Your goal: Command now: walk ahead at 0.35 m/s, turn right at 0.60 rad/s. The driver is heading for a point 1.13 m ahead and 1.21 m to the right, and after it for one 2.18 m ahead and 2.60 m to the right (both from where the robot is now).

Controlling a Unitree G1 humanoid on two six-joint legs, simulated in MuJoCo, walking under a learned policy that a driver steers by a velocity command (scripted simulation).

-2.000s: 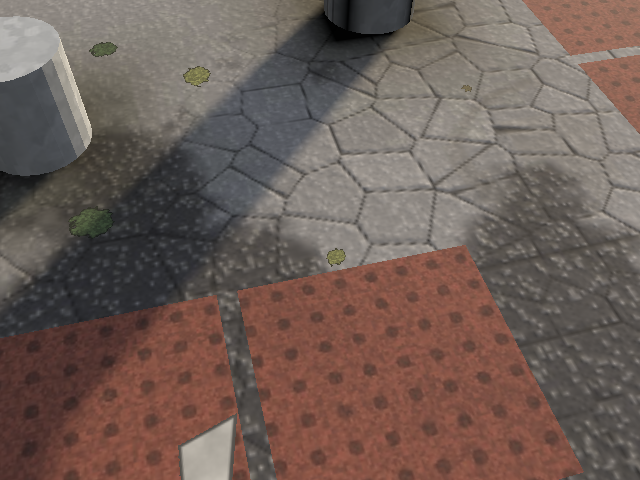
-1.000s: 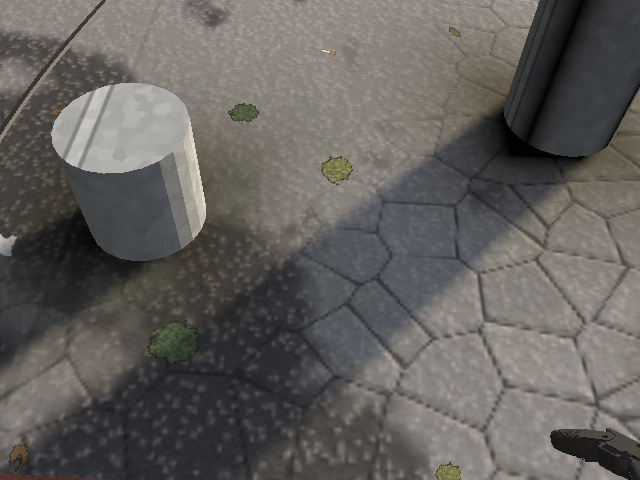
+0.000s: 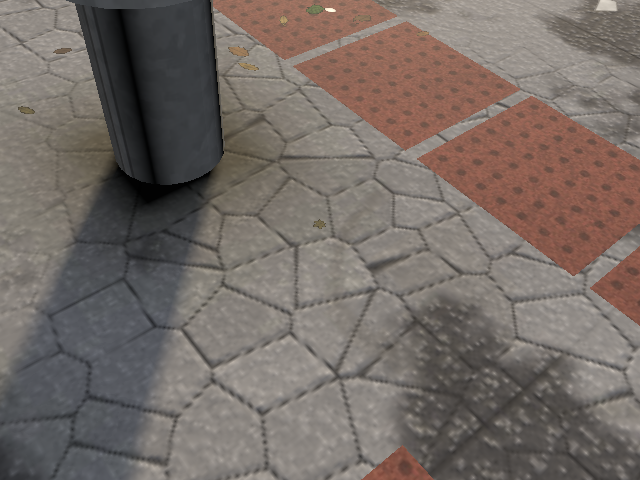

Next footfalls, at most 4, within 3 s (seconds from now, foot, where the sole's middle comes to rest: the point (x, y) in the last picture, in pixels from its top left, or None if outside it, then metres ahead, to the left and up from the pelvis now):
0.30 right None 0.24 -0.20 -0.78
0.80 left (362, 443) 0.60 -0.12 -0.78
1.32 right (529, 413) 0.67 -0.50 -0.78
1.78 left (536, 295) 1.00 -0.61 -0.78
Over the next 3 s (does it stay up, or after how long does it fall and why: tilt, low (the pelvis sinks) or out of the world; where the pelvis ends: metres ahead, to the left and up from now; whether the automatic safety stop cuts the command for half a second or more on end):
stays up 1.15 -1.10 0.00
